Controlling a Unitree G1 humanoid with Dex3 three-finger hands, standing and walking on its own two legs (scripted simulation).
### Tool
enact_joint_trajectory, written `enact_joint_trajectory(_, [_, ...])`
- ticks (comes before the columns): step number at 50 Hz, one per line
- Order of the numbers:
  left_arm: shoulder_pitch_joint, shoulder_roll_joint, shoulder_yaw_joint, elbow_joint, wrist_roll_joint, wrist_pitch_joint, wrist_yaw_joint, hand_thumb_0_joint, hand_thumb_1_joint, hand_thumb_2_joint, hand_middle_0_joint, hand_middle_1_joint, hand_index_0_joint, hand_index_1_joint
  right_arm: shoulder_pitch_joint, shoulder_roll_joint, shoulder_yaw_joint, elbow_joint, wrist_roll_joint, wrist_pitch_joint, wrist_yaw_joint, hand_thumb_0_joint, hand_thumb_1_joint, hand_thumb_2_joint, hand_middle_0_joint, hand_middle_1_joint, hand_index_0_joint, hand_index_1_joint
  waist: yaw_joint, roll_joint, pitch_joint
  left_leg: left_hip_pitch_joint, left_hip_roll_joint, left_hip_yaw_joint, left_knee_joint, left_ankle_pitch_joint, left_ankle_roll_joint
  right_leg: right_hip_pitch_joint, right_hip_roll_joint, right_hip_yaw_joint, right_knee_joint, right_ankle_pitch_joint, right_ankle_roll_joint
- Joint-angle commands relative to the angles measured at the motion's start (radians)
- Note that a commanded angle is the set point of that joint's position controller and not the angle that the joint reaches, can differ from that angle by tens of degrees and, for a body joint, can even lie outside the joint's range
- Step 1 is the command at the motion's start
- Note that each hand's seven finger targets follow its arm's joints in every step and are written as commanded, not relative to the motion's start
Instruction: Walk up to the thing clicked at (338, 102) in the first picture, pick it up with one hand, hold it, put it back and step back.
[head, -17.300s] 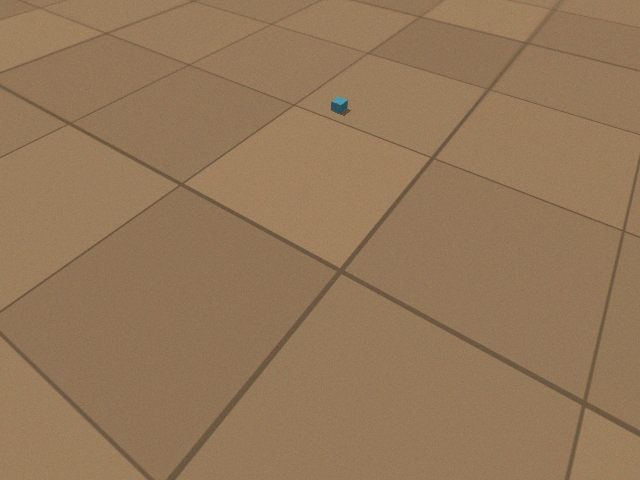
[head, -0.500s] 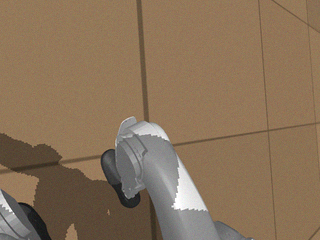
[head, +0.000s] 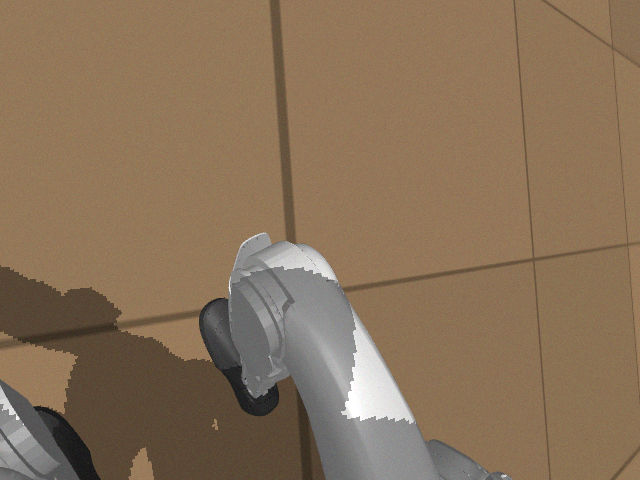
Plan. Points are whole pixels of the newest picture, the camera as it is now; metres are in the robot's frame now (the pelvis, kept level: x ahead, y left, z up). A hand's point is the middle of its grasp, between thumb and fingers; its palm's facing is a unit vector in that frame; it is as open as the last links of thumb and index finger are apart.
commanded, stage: rest palm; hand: left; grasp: from above
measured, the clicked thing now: out of the picture +0.43 +0.40 -0.30
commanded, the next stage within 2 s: close in 0.78 s
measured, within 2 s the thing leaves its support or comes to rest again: neither
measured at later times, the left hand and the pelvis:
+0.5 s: hand out of the picture +0.43 +0.38 -0.27, palm faces -0.01 -0.45 -0.89, open 10.8 cm; pelvis +0.00 +0.00 +0.00, yaw +0 degrees
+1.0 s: hand out of the picture +0.42 +0.38 -0.27, palm faces -0.01 -0.45 -0.89, open 10.3 cm; pelvis +0.00 +0.00 +0.00, yaw +0 degrees
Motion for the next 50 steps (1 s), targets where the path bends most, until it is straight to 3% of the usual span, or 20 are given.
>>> enact_joint_trajectory(1, [-0.196, 0.203, -0.032, -0.116, 0.02, -0.004, 0.037, 0.0, -0.087, 0.752, -0.363, -0.877, -0.392, -0.849, 0.226, -0.353, -0.087, 0.057, 0.002, 0.004, 0.004, 0.0, -0.904, -0.902, 0.2, 0.299, 0.199, 0.299, -0.075, 0.616, -0.636, 0.513, 0.04, 0.094, -0.262, 0.252, -0.005, 0.356, 0.032, -0.099, -0.173, 0.304, -0.067])
enact_joint_trajectory(9, [-0.2, 0.216, -0.032, -0.118, 0.023, -0.008, 0.036, 0.0, -0.041, 0.669, -0.391, -0.823, -0.429, -0.786, 0.22, -0.356, -0.085, 0.054, 0.002, 0.002, 0.003, 0.0, -0.903, -0.902, 0.2, 0.299, 0.199, 0.299, -0.075, 0.619, -0.638, 0.514, 0.042, 0.089, -0.268, 0.25, -0.003, 0.358, 0.031, -0.103, -0.178, 0.298, -0.069])
enact_joint_trajectory(17, [-0.185, 0.2, -0.037, -0.095, 0.025, -0.009, 0.031, 0.0, -0.037, 0.671, -0.419, -0.785, -0.443, -0.762, 0.221, -0.363, -0.091, 0.059, 0.002, -0.001, -0.001, 0.0, -0.903, -0.903, 0.2, 0.299, 0.199, 0.299, -0.074, 0.607, -0.631, 0.517, 0.044, 0.082, -0.269, 0.236, -0.004, 0.354, 0.031, -0.108, -0.181, 0.289, -0.068])
enact_joint_trajectory(26, [-0.187, 0.212, -0.031, -0.112, 0.015, -0.009, 0.035, 0.0, 0.023, 0.638, -0.466, -0.746, -0.492, -0.721, 0.236, -0.358, -0.082, 0.056, -0.007, 0.002, 0.001, 0.0, -0.905, -0.902, 0.2, 0.299, 0.2, 0.299, -0.077, 0.608, -0.673, 0.514, 0.041, 0.107, -0.251, 0.299, 0.0, 0.414, 0.037, -0.094, -0.187, 0.348, -0.065])
enact_joint_trajectory(29, [-0.196, 0.221, -0.017, -0.095, 0.017, -0.01, 0.044, 0.0, 0.031, 0.645, -0.483, -0.745, -0.504, -0.725, 0.232, -0.358, -0.079, 0.064, -0.004, 0.003, 0.0, 0.0, -0.907, -0.904, 0.2, 0.299, 0.199, 0.299, -0.074, 0.618, -0.657, 0.526, 0.045, 0.094, -0.26, 0.283, -0.006, 0.39, 0.031, -0.103, -0.182, 0.33, -0.067])
enact_joint_trajectory(37, [-0.177, 0.212, -0.041, -0.119, 0.035, -0.004, 0.021, 0.0, 0.035, 0.615, -0.469, -0.743, -0.5, -0.713, 0.231, -0.356, -0.087, 0.048, -0.001, 0.007, -0.001, 0.0, -0.903, -0.902, 0.2, 0.299, 0.2, 0.299, -0.076, 0.616, -0.647, 0.525, 0.041, 0.092, -0.265, 0.276, -0.003, 0.367, 0.035, -0.1, -0.176, 0.32, -0.069])
enact_joint_trajectory(40, [-0.169, 0.218, -0.032, -0.113, 0.034, -0.009, 0.02, 0.0, 0.062, 0.57, -0.48, -0.728, -0.52, -0.689, 0.225, -0.352, -0.089, 0.054, 0.0, 0.006, -0.005, 0.0, -0.903, -0.902, 0.2, 0.299, 0.2, 0.299, -0.064, 0.605, -0.642, 0.502, 0.04, 0.097, -0.265, 0.242, 0.001, 0.369, 0.039, -0.098, -0.19, 0.293, -0.07])
enact_joint_trajectory(44, [-0.171, 0.202, -0.033, -0.114, 0.025, -0.012, 0.021, 0.0, 0.07, 0.614, -0.503, -0.714, -0.528, -0.69, 0.223, -0.351, -0.087, 0.054, 0.001, 0.003, -0.006, 0.0, -0.903, -0.901, 0.2, 0.299, 0.2, 0.3, -0.065, 0.604, -0.657, 0.524, 0.043, 0.092, -0.264, 0.272, -0.003, 0.367, 0.036, -0.102, -0.185, 0.313, -0.071])
enact_joint_trajectory(45, [-0.173, 0.197, -0.036, -0.109, 0.027, -0.013, 0.023, 0.0, 0.057, 0.542, -0.476, -0.679, -0.509, -0.647, 0.224, -0.352, -0.089, 0.061, 0.0, 0.004, -0.006, 0.0, -0.899, -0.9, 0.2, 0.3, 0.2, 0.3, -0.068, 0.619, -0.65, 0.531, 0.046, 0.087, -0.27, 0.272, -0.007, 0.354, 0.034, -0.105, -0.173, 0.31, -0.073])
enact_joint_trajectory(50, [-0.182, 0.208, -0.035, -0.096, 0.025, -0.015, 0.032, 0.0, 0.078, 0.518, -0.504, -0.635, -0.53, -0.611, 0.212, -0.36, -0.085, 0.059, -0.005, 0.002, -0.006, 0.0, -0.898, -0.9, 0.2, 0.3, 0.2, 0.3, -0.076, 0.603, -0.644, 0.507, 0.044, 0.091, -0.258, 0.246, 0.001, 0.368, 0.034, -0.102, -0.188, 0.299, -0.067])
